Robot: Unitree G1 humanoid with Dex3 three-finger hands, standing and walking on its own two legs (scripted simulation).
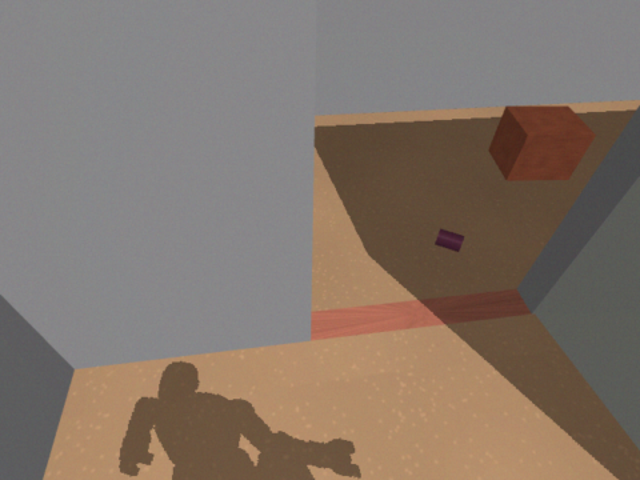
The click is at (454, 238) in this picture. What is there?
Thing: lying can
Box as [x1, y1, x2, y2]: [435, 229, 463, 251]
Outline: 440,229 435,244 458,251 463,236
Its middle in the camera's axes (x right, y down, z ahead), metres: +0.54 -0.01 +1.69
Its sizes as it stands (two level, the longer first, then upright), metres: 0.103 0.072 0.072
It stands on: the floor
